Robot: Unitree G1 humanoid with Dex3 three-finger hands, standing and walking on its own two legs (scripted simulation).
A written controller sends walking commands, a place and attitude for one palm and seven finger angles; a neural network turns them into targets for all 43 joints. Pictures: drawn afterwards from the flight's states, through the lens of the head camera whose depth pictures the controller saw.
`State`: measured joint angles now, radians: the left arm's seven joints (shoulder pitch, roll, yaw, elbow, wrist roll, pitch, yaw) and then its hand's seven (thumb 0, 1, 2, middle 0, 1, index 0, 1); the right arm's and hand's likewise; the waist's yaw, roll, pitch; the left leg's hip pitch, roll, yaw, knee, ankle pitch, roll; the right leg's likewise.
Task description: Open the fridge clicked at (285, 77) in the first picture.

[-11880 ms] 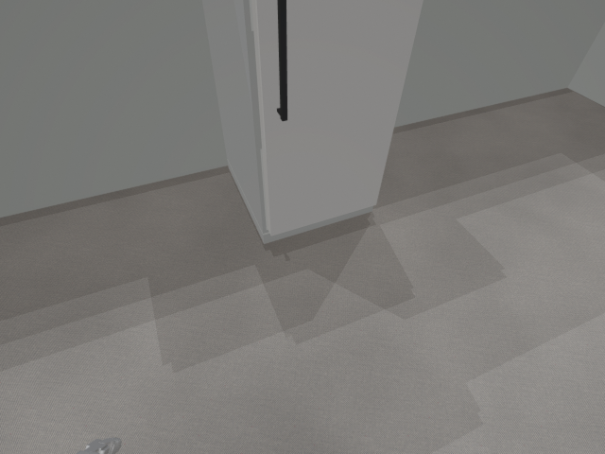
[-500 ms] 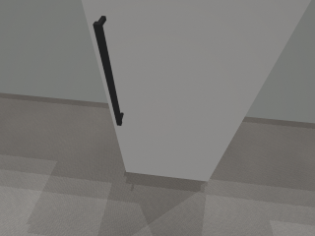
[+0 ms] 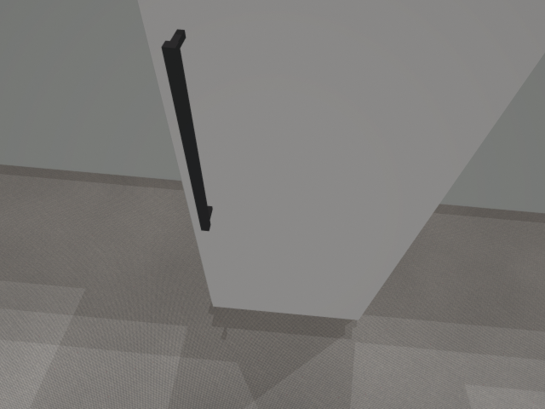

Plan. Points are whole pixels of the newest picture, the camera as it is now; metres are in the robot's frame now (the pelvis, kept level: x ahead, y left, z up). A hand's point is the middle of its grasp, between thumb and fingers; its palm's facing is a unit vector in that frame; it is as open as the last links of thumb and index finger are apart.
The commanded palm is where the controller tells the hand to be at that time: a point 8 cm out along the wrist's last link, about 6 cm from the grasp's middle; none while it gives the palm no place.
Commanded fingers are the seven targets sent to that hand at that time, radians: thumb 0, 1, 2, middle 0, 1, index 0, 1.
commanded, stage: come to a stop and stand still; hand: left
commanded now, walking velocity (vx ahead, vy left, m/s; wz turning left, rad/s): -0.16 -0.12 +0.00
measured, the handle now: (195, 153) +0.49 +0.17 +0.08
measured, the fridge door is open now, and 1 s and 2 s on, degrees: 0 0 0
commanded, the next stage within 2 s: look again from close up in 1.48 s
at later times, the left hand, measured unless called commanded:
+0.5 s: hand out of the picture +0.05 +0.19 -0.17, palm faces +0.09 -0.97 -0.22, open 7.2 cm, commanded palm none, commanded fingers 0.00 0.90 0.90 -0.20 -0.30 -0.20 -0.30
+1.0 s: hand out of the picture +0.01 +0.20 -0.16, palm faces +0.02 -0.97 -0.24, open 7.3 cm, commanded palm none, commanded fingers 0.00 0.90 0.90 -0.20 -0.30 -0.20 -0.30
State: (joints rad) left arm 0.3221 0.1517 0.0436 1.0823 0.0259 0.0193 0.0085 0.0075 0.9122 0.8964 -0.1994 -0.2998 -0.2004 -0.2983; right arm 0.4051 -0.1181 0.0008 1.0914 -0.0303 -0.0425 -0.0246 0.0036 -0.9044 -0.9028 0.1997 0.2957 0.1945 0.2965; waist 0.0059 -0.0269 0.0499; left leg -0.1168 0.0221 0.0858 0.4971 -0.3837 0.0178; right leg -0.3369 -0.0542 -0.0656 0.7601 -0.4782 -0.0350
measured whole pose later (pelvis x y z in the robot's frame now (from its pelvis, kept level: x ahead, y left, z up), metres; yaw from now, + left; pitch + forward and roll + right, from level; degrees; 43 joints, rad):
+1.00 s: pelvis -0.01 +0.01 +0.00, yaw +1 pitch -1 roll +1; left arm 0.28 0.16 -0.01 1.06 0.01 -0.01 0.03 0.01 0.91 0.90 -0.20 -0.30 -0.20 -0.30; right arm 0.30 -0.18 0.01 1.04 -0.02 -0.01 -0.01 0.01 -0.92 -0.90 0.20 0.30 0.20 0.30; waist -0.01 0.04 0.02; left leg -0.21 0.03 0.12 0.47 -0.25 0.01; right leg -0.24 -0.03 -0.05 0.51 -0.25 -0.01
